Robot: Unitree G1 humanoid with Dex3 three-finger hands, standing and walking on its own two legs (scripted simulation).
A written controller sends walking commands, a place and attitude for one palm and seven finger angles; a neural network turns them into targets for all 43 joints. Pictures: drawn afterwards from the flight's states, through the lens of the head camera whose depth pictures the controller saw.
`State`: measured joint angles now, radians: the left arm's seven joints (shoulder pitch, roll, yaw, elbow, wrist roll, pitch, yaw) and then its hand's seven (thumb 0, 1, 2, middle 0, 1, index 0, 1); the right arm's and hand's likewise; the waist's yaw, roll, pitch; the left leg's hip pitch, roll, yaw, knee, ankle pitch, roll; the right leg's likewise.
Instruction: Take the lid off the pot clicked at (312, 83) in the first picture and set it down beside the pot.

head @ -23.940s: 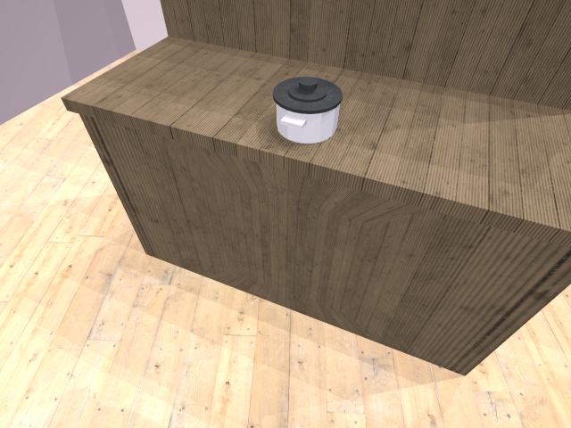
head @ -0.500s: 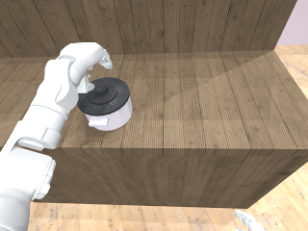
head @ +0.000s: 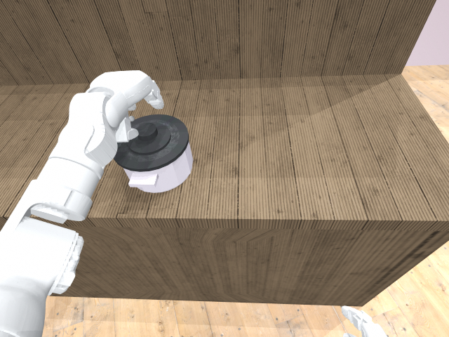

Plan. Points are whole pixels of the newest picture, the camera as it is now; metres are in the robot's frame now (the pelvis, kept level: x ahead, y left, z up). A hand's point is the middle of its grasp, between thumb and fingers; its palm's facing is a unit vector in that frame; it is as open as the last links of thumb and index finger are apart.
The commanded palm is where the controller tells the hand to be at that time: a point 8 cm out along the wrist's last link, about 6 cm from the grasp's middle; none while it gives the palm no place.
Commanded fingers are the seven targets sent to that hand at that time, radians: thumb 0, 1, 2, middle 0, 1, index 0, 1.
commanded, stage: move the open hand above the knob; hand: left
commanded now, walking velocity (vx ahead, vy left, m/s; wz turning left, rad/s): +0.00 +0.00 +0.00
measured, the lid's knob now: (146, 131) +0.48 +0.16 +0.11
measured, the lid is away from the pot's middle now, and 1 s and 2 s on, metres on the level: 0.00 0.00 0.00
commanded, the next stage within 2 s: lower the open fingers around the knob in 0.68 s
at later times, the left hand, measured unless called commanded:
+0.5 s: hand (114, 119) +0.43 +0.18 +0.19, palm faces -0.23 -0.01 -0.97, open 10.2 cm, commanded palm +0.42 +0.18 +0.24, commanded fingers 0.00 -0.37 1.58 -0.84 -0.08 -0.84 -0.08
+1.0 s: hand (127, 120) +0.45 +0.17 +0.17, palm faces -0.32 -0.04 -0.95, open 10.2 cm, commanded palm +0.44 +0.17 +0.22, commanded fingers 0.00 -0.37 1.58 -0.84 -0.08 -0.84 -0.08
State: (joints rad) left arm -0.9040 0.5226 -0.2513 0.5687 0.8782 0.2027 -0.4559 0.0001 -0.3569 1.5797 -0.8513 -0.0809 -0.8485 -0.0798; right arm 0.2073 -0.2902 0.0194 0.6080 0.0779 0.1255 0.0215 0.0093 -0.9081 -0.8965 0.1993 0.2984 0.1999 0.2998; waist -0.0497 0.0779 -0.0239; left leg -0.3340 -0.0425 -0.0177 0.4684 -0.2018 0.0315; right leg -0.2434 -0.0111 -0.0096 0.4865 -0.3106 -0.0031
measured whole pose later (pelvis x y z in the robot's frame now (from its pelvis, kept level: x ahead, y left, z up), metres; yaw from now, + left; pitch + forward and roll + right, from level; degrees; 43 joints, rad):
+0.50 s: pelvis -0.01 +0.01 +0.00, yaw +0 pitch +3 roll +0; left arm -0.95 0.55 -0.26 0.63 0.88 0.21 -0.44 0.00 -0.36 1.58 -0.85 -0.08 -0.85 -0.08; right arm 0.20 -0.27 0.03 0.60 0.08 0.12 0.01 0.01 -0.91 -0.90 0.20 0.30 0.20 0.30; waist -0.05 0.06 -0.02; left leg -0.34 -0.05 -0.02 0.47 -0.18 0.04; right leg -0.25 -0.01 -0.01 0.49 -0.29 0.00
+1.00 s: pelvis -0.01 +0.01 +0.00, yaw +0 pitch +4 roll +0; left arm -1.02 0.50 -0.26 0.79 0.89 0.23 -0.46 0.00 -0.36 1.58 -0.85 -0.08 -0.85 -0.08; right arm 0.27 -0.28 0.02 0.64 0.07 0.09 -0.01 0.01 -0.91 -0.90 0.20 0.30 0.20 0.30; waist -0.08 0.06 -0.03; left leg -0.34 -0.05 -0.01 0.46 -0.18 0.04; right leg -0.25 -0.02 0.00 0.48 -0.29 0.01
